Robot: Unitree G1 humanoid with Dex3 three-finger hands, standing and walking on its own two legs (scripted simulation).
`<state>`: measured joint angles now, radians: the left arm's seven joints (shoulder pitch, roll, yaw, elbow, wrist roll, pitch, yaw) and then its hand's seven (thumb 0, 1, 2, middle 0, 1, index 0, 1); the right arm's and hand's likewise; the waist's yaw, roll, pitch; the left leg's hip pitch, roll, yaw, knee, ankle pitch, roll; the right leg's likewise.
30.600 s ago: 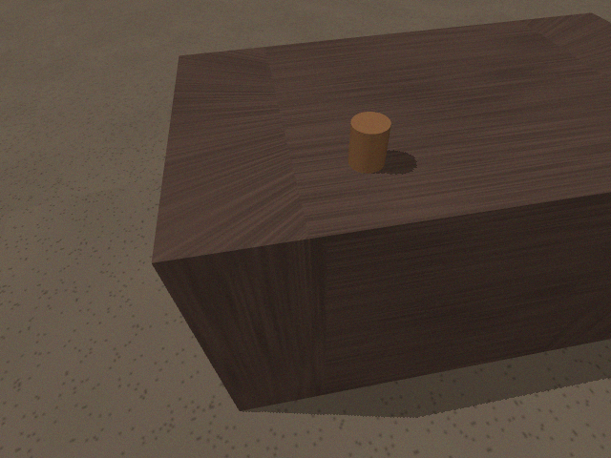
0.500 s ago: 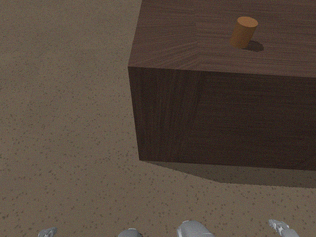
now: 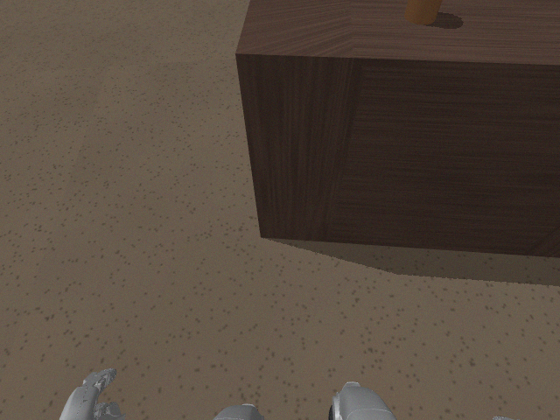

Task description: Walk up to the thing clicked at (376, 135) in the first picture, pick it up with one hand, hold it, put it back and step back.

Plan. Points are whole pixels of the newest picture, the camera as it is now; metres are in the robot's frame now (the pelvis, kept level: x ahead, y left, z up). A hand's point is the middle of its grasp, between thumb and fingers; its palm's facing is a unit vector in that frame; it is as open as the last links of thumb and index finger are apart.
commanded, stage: step back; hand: right
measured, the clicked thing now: out of the picture +0.92 -0.29 +0.09
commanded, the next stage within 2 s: stand in 1.58 s
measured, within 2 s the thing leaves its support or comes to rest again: neither
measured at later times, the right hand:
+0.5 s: hand out of the picture -0.07 -0.32 -0.14, palm faces +0.00 +0.92 -0.39, open 7.4 cm
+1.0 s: hand out of the picture -0.15 -0.29 -0.13, palm faces -0.06 +0.94 -0.35, open 7.4 cm
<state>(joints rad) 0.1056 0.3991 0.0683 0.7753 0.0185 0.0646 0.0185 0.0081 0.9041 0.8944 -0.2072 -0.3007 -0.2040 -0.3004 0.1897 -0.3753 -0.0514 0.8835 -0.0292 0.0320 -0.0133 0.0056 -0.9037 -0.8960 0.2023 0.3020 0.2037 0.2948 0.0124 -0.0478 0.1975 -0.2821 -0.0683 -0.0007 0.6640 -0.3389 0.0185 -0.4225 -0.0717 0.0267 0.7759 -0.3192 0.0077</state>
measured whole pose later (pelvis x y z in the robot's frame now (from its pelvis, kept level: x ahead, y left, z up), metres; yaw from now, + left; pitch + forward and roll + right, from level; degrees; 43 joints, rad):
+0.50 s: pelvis -0.17 -0.04 +0.01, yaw -3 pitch -2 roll +2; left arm 0.21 0.36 0.06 0.88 0.04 0.05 0.01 0.01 0.90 0.89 -0.21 -0.30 -0.21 -0.30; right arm 0.15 -0.42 -0.05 0.86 -0.01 0.06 -0.02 0.00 -0.90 -0.90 0.20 0.30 0.20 0.29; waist 0.03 0.02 0.13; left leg -0.52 -0.10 -0.13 1.12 -0.47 -0.02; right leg -0.30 -0.03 0.02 0.66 -0.33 -0.02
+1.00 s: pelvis -0.24 -0.03 +0.02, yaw +1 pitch -3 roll +0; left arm 0.23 0.34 0.06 1.01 0.04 -0.01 -0.01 0.01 0.91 0.89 -0.21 -0.30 -0.20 -0.30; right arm 0.18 -0.37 -0.05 0.99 -0.03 0.01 0.02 0.01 -0.90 -0.90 0.20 0.30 0.21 0.30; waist 0.04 0.02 0.05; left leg -0.32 -0.02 -0.06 0.76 -0.46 0.00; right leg -0.25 -0.01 -0.02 0.57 -0.27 -0.03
